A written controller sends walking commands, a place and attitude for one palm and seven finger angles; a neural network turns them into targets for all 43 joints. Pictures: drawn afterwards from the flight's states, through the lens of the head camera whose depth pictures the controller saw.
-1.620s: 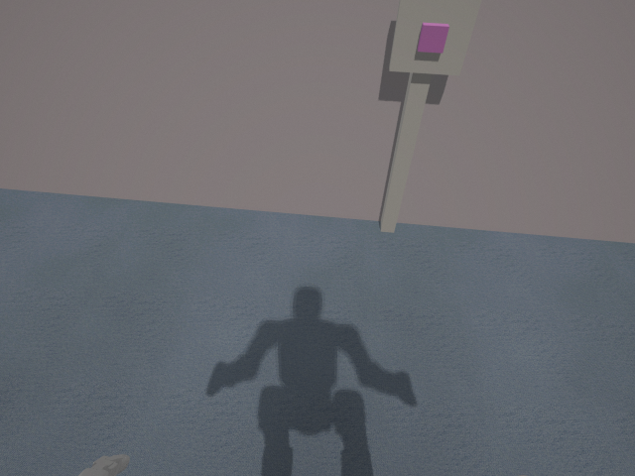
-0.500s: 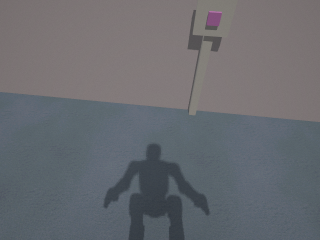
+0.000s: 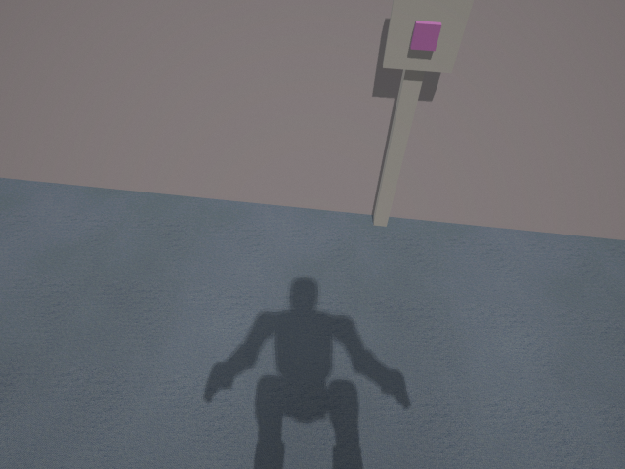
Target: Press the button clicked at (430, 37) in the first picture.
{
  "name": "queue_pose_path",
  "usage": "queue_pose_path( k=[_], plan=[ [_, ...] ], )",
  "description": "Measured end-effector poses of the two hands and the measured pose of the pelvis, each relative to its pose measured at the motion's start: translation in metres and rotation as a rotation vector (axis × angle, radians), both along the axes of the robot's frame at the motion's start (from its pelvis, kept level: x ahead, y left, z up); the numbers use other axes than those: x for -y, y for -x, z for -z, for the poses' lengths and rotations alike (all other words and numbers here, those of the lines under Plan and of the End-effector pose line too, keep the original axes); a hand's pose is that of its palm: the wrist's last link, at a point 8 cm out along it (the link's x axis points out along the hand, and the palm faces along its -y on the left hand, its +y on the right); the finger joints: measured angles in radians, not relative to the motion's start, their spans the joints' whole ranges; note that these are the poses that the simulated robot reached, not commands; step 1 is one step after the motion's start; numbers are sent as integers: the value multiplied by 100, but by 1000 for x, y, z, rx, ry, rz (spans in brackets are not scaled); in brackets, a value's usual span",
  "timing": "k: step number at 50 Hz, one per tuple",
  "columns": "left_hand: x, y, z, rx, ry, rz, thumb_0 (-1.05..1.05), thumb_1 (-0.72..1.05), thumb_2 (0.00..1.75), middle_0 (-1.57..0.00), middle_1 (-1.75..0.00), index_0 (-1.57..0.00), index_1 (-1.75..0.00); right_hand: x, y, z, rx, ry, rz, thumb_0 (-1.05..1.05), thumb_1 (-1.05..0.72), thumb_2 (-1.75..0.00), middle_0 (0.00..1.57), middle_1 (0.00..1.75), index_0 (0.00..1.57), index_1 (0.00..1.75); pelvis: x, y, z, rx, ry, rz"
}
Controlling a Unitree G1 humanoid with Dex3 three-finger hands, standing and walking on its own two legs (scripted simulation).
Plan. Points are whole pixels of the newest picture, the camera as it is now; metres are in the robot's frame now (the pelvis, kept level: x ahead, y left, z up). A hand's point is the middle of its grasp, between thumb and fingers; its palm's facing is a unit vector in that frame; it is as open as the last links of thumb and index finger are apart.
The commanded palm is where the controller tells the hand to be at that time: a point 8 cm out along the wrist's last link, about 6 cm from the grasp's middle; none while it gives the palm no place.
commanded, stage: walk to a spot facing it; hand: left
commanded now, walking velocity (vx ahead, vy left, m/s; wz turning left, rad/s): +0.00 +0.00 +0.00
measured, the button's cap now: (425, 35) +1.21 -0.25 +0.06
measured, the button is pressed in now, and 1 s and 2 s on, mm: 0 0 0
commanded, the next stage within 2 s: none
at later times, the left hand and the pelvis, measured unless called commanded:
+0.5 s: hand out of the picture +0.04 +0.16 -0.18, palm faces -0.16 -0.95 -0.27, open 7.4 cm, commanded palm none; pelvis -0.03 -0.03 -0.03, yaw -12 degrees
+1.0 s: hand (186, 465) +0.16 +0.20 -0.20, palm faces -0.37 -0.91 -0.18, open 7.4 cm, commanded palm none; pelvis +0.09 +0.02 -0.02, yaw -29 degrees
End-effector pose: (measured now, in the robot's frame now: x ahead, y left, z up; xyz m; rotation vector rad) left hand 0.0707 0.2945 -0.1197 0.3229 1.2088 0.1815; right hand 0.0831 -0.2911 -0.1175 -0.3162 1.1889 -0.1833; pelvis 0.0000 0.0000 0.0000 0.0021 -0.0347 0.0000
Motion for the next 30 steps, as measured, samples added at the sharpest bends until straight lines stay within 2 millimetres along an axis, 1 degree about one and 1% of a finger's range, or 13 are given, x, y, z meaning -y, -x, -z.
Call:
queue_pose_path(
  k=[6,10,14,17,21,23,25,27,30],
  plan=[
    [2,-1,1,-5,-2,0,0,91,90,-20,-30,-20,-30,0,-2,0,13,3,13,0,-90,-90,20,30,20,30,0,0,1,1,-1,19],
    [12,2,9,-37,11,16,0,91,90,-20,-30,-20,-30,-6,6,6,28,-13,53,0,-90,-90,20,30,20,30,1,3,5,-2,-5,58],
    [28,7,19,-72,42,49,0,91,90,-20,-30,-20,-30,-15,26,17,20,-48,102,0,-90,-90,20,30,20,30,5,10,11,-6,-17,99],
    [44,11,26,-94,57,73,0,91,90,-20,-30,-20,-30,-16,45,30,8,-81,147,0,-90,-90,20,30,20,30,11,16,17,0,-34,145],
    [66,16,32,-99,57,102,0,91,90,-20,-30,-20,-30,-7,67,52,-7,-122,206,0,-90,-90,20,30,20,30,25,20,29,2,-36,196],
    [76,21,32,-97,54,110,0,91,90,-20,-30,-20,-30,-2,76,58,-27,-130,230,0,-90,-90,20,30,20,30,30,24,31,-2,-23,200],
    [84,27,27,-105,62,102,0,91,90,-20,-30,-20,-30,0,84,54,-47,-136,243,0,-90,-90,20,30,20,30,33,25,26,-8,-16,206],
    [90,30,21,-120,73,102,0,91,90,-20,-30,-20,-30,3,89,45,-54,-139,253,0,-91,-90,20,30,20,30,35,24,17,-20,-19,226],
    [97,31,14,-140,90,125,0,91,90,-21,-30,-20,-30,9,92,31,-37,-129,279,1,-91,-90,20,30,20,30,37,19,7,-41,-27,263]
  ],
)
